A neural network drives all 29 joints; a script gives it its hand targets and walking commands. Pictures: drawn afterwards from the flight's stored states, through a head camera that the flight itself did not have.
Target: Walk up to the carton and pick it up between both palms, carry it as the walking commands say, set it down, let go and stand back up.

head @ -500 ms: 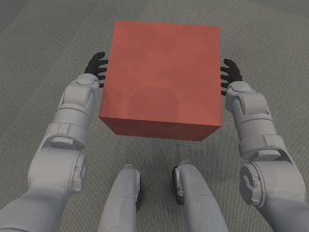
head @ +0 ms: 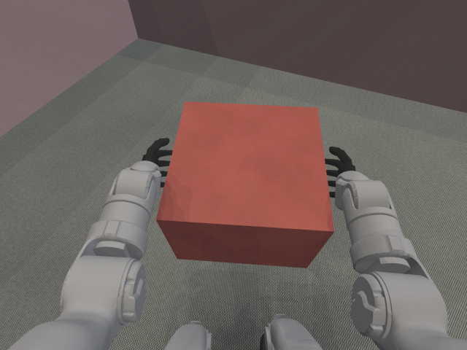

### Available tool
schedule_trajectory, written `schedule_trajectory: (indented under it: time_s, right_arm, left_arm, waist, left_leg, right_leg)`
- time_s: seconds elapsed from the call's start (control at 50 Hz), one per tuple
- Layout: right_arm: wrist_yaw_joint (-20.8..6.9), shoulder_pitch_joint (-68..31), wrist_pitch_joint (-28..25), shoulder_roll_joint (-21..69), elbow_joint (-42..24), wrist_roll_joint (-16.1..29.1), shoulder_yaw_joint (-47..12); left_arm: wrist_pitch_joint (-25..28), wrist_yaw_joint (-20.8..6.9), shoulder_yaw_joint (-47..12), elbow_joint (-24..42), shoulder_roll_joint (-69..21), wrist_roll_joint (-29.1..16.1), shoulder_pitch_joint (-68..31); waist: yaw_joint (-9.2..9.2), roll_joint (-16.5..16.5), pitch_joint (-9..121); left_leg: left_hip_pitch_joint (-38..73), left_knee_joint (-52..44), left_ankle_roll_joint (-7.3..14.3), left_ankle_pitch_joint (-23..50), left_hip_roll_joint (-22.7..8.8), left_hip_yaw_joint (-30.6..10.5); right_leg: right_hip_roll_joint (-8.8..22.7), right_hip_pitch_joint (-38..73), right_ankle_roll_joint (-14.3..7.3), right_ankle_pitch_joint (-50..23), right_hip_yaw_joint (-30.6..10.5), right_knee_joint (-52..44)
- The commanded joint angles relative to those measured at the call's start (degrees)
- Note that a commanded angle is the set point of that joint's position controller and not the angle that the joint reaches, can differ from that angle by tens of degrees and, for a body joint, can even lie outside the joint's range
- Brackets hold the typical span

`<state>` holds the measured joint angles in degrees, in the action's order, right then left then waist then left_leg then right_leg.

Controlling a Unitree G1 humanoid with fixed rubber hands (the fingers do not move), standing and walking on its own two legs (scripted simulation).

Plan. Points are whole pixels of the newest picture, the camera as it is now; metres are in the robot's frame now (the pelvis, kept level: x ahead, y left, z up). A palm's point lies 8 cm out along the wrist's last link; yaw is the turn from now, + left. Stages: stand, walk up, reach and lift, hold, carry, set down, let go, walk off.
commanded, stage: reach and lift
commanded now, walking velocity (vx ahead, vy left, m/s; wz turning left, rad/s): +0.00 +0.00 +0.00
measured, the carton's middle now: (245, 184) +0.43 +0.00 +0.00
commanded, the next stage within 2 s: hold in 1.38 s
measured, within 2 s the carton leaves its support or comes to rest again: neither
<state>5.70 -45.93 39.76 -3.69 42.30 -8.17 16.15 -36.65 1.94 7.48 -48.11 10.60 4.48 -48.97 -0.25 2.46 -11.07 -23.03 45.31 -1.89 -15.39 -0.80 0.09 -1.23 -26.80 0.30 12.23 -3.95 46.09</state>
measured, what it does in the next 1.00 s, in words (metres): shifts its weight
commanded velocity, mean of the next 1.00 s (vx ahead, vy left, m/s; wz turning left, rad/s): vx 0.00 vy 0.00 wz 0.00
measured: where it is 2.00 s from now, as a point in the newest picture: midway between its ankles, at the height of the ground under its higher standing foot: outside the picture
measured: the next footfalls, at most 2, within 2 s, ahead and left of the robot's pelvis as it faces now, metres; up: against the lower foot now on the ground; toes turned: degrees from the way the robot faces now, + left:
none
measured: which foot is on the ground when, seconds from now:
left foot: down 0.00-1.00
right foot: down 0.00-1.00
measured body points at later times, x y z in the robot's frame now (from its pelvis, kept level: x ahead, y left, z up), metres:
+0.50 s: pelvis +0.06 +0.00 +0.03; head +0.03 +0.00 +0.48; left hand +0.42 +0.18 +0.08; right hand +0.41 -0.18 +0.07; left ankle +0.10 +0.15 -0.70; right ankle +0.14 -0.11 -0.70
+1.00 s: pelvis +0.07 +0.00 +0.04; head +0.02 +0.00 +0.48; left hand +0.41 +0.17 +0.09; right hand +0.40 -0.18 +0.08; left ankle +0.10 +0.15 -0.70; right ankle +0.14 -0.11 -0.70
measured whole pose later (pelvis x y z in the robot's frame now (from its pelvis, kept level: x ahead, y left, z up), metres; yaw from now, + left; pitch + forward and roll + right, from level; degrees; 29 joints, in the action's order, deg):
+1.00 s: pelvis +0.07 +0.00 +0.04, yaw +0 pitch -7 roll +2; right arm 3.3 -27.1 41.6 0.6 33.8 -12.2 14.9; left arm -40.4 0.6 15.0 -36.0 1.2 11.5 -29.6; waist -1.2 1.8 0.9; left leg -8.0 29.6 -1.9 -14.3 -0.8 0.0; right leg -1.0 -12.7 -0.5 12.7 -3.9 32.9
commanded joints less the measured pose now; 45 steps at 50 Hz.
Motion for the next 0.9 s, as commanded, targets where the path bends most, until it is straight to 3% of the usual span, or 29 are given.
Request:
schedule_trajectory:
  time_s: [0.0,0.04,0.06,0.08,0.1,0.12,0.14,0.18,0.2,0.22,0.24,0.26,0.28,0.3,0.32,0.42,0.44,0.46,0.5,0.54,0.58,0.6,0.62,0.64,0.7,0.72,0.74,0.8,0.88]
  right_arm:
    - [-25.86,-46.87,-6.24,69.0,-11.82,11.95,-16.28]
    - [-26.25,-41.35,-5.13,66.88,-7.6,7.99,-12.5]
    - [-26.93,-40.66,-4.57,67.88,-5.16,8.47,-11.01]
    - [-26.94,-39.74,-4.46,69.73,-6.58,8.52,-12.86]
    - [-27.43,-36.44,-4.28,68.76,-1.6,7.98,-10.45]
    - [-27.33,-33.08,-3.44,67.12,-0.44,6.23,-8.64]
    - [-27.45,-37.59,-4.57,66.5,-4.61,6.62,-9.52]
    - [-27.15,-33.38,-3.94,67.44,-6.95,6.5,-12.15]
    - [-27.45,-31.14,-3.5,66.95,-5.26,4.88,-10.85]
    - [-27.79,-34.36,-4.07,67.37,-7.46,6.33,-12.02]
    - [-27.12,-33.86,-3.97,65.93,-6.88,5.0,-10.08]
    - [-27.44,-34.28,-4.11,68.79,-6.07,7.43,-12.73]
    - [-27.87,-36.33,-4.19,69.5,-9.13,8.29,-15.32]
    - [-27.76,-31.58,-3.89,69.94,-8.67,7.1,-14.28]
    - [-27.77,-38.34,-4.8,68.95,-14.42,10.35,-18.09]
    - [-28.7,-35.12,-4.74,71.5,-16.49,13.3,-23.57]
    - [-28.41,-34.21,-4.48,68.81,-18.21,12.27,-24.6]
    - [-27.95,-32.08,-4.84,67.94,-20.29,14.09,-24.8]
    - [-27.77,-29.76,-4.57,68.98,-24.16,14.33,-27.58]
    - [-27.66,-23.51,-3.27,68.18,-24.03,14.08,-28.39]
    - [-27.99,-24.89,-3.21,66.45,-21.73,12.59,-26.59]
    - [-28.2,-20.52,-2.55,67.58,-18.85,11.82,-24.34]
    - [-28.64,-20.58,-2.07,67.79,-20.41,12.53,-25.33]
    - [-28.62,-19.37,-1.87,64.64,-19.12,11.75,-23.85]
    - [-29.75,-24.69,-2.47,65.33,-19.28,12.57,-23.55]
    - [-30.21,-22.2,-2.38,62.44,-19.06,11.79,-22.91]
    - [-30.1,-21.0,-2.11,62.44,-20.28,12.47,-24.37]
    - [-30.24,-24.36,-2.76,65.81,-24.62,14.58,-27.7]
    - [-29.4,-20.93,-2.05,65.76,-24.22,13.08,-28.08]
  left_arm:
    - [6.12,-26.21,-1.73,10.07,-72.44,-7.5,-45.43]
    - [4.83,-27.0,0.1,6.47,-73.03,-6.82,-43.93]
    - [4.07,-27.16,2.43,6.78,-69.34,-3.79,-39.18]
    - [4.57,-27.6,2.51,7.49,-68.52,-4.65,-40.84]
    - [4.65,-27.42,1.37,9.18,-67.17,-3.33,-40.99]
    - [3.85,-27.51,2.3,7.83,-66.98,-3.41,-39.22]
    - [3.88,-27.66,1.59,7.99,-67.4,-2.57,-38.13]
    - [3.74,-28.02,-1.15,10.03,-70.45,-5.84,-36.62]
    - [3.53,-28.29,-2.24,11.87,-69.56,-5.58,-37.32]
    - [3.86,-28.3,-0.25,10.25,-68.81,-4.23,-37.8]
    - [2.97,-28.53,-0.15,7.21,-70.82,-3.67,-34.56]
    - [4.16,-28.41,0.3,11.43,-66.62,-4.69,-38.25]
    - [4.43,-28.59,0.8,11.12,-67.55,-5.29,-35.52]
    - [4.25,-28.56,-1.9,12.34,-68.49,-5.72,-35.24]
    - [4.24,-28.67,-1.84,12.82,-68.32,-6.37,-35.68]
    - [4.93,-27.15,-10.72,24.73,-70.47,-10.34,-40.08]
    - [3.67,-26.91,-11.92,22.28,-72.9,-10.29,-35.3]
    - [3.33,-26.76,-14.94,24.73,-73.22,-11.63,-34.31]
    - [2.65,-26.43,-17.95,27.56,-75.56,-12.31,-32.41]
    - [0.96,-25.69,-19.11,26.07,-75.8,-11.21,-24.59]
    - [1.39,-25.66,-17.43,26.16,-74.54,-10.77,-27.64]
    - [0.5,-25.31,-18.02,27.2,-74.34,-10.17,-26.25]
    - [0.23,-25.09,-16.64,26.93,-74.16,-9.82,-25.52]
    - [-0.63,-25.15,-17.35,24.21,-75.52,-10.12,-21.73]
    - [0.07,-24.41,-15.52,25.1,-74.81,-8.3,-26.03]
    - [-0.32,-24.33,-17.05,24.32,-77.29,-8.87,-23.73]
    - [-0.66,-24.13,-17.97,24.58,-76.68,-9.46,-22.67]
    - [0.04,-24.23,-15.23,23.72,-75.78,-8.5,-18.5]
    - [-0.27,-24.07,-19.55,28.84,-76.1,-10.31,-20.49]
  waist:
    - [1.07,-7.06,48.35]
    - [-1.21,-7.97,41.99]
    - [2.16,-9.18,40.76]
    - [3.39,-7.58,43.35]
    - [2.86,-9.71,41.46]
    - [1.73,-9.95,39.01]
    - [2.25,-9.83,38.54]
    - [0.8,-4.39,38.88]
    - [-0.63,-5.95,37.52]
    - [1.51,-7.72,38.23]
    - [-0.58,-8.45,34.94]
    - [3.14,-5.64,36.36]
    - [4.72,-2.06,40.96]
    - [2.28,-4.24,40.95]
    - [5.3,-2.97,44.1]
    - [3.56,-6.25,53.51]
    - [1.8,-3.87,54.13]
    - [0.31,-6.95,54.7]
    - [-1.02,-7.26,57.53]
    - [-1.14,-7.01,53.75]
    - [-1.66,-6.46,47.77]
    - [-2.05,-9.65,43.58]
    - [-0.62,-7.15,43.15]
    - [-2.55,-7.79,40.83]
    - [0.5,-10.79,40.62]
    - [-2.29,-11.22,40.75]
    - [-2.65,-10.86,39.32]
    - [1.81,-7.57,44.27]
    - [-0.63,-6.72,42.24]
  left_leg:
    - [0.61,-21.95,5.31,-19.63,3.09,-2.98]
    - [0.02,-24.4,5.02,-23.59,2.19,-3.28]
    - [1.43,-25.25,5.29,-21.11,2.18,-2.83]
    - [0.93,-24.46,5.53,-20.72,2.5,-1.45]
    - [0.94,-26.81,5.11,-16.92,1.82,-2.1]
    - [2.76,-26.11,5.04,-20.18,1.63,-1.73]
    - [3.04,-25.89,4.82,-17.47,2.69,-1.33]
    - [8.19,-25.14,4.55,-10.85,2.64,-1.86]
    - [7.57,-25.21,4.18,-12.97,3.25,-1.24]
    - [4.82,-26.44,4.51,-14.31,2.41,-1.22]
    - [4.48,-27.6,4.68,-17.02,2.3,-2.23]
    - [4.52,-24.31,4.48,-13.6,3.14,0.01]
    - [8.6,-23.78,4.88,-9.75,3.57,-0.62]
    - [10.68,-23.7,4.23,-7.59,4.08,-0.35]
    - [10.01,-23.57,4.4,-3.99,3.99,-0.77]
    - [15.53,-22.15,3.57,4.67,4.92,-1.61]
    - [17.99,-22.66,3.21,4.16,4.95,-1.33]
    - [17.44,-22.25,2.49,8.64,5.77,-0.89]
    - [21.04,-21.53,1.96,15.58,5.56,-2.07]
    - [20.4,-23.01,1.21,17.57,5.59,-2.36]
    - [19.02,-24.34,1.87,9.06,4.95,-3.16]
    - [18.1,-24.44,1.16,9.85,5.38,-2.42]
    - [18.81,-24.68,1.6,10.04,4.87,-2.69]
    - [17.67,-25.92,1.52,8.78,4.39,-3.34]
    - [14.62,-27.45,1.31,5.52,4.15,-3.34]
    - [16.83,-27.86,1.08,6.95,3.89,-4.03]
    - [16.46,-27.91,1.01,8.41,3.92,-3.29]
    - [18.71,-25.24,1.54,14.28,5.12,-3.24]
    - [20.43,-25.1,1.59,12.49,5.13,-3.26]
  right_leg:
    - [-2.49,27.71,-0.13,17.53,0.28,-18.38]
    - [-2.76,27.72,-0.01,17.77,1.83,-18.26]
    - [-2.35,26.98,0.46,16.97,2.05,-18.91]
    - [-1.92,30.64,0.7,19.07,0.81,-20.88]
    - [-1.95,29.71,1.12,14.11,1.69,-20.74]
    - [-1.68,28.7,0.26,17.26,1.22,-20.77]
    - [-1.38,26.79,0.9,15.72,1.21,-21.37]
    - [-2.0,27.05,0.49,10.12,0.79,-23.42]
    - [-1.81,26.94,0.35,12.27,1.18,-23.16]
    - [-2.05,29.0,0.74,11.6,1.52,-22.56]
    - [-2.28,29.18,0.44,11.54,1.85,-22.02]
    - [-1.16,29.66,0.9,14.43,-0.63,-23.59]
    - [-1.11,28.52,1.05,13.24,-0.71,-24.64]
    - [-1.18,27.01,0.97,10.2,0.05,-24.35]
    - [-1.68,29.22,1.17,5.96,-0.68,-23.9]
    - [-2.73,29.24,0.24,-3.37,-0.26,-21.81]
    - [-3.39,29.46,0.45,-4.03,0.83,-22.01]
    - [-3.13,31.38,0.09,-10.5,0.34,-22.05]
    - [-3.34,31.58,-0.48,-17.45,0.84,-21.13]
    - [-3.62,33.11,-0.25,-17.74,1.67,-22.12]
    - [-3.24,28.99,-0.29,-9.97,1.62,-23.46]
    - [-3.1,28.47,-0.43,-11.02,1.68,-23.43]
    - [-3.43,28.61,-0.44,-10.59,1.85,-23.43]
    - [-3.5,29.14,-0.51,-10.51,2.06,-23.48]
    - [-4.28,29.19,-0.47,-7.17,2.41,-22.47]
    - [-4.27,28.57,-0.75,-9.25,2.74,-22.33]
    - [-4.34,29.35,-0.52,-10.98,2.82,-22.19]
    - [-3.51,30.08,-0.69,-12.91,1.13,-23.62]
    - [-4.14,28.61,-0.77,-10.41,1.52,-23.87]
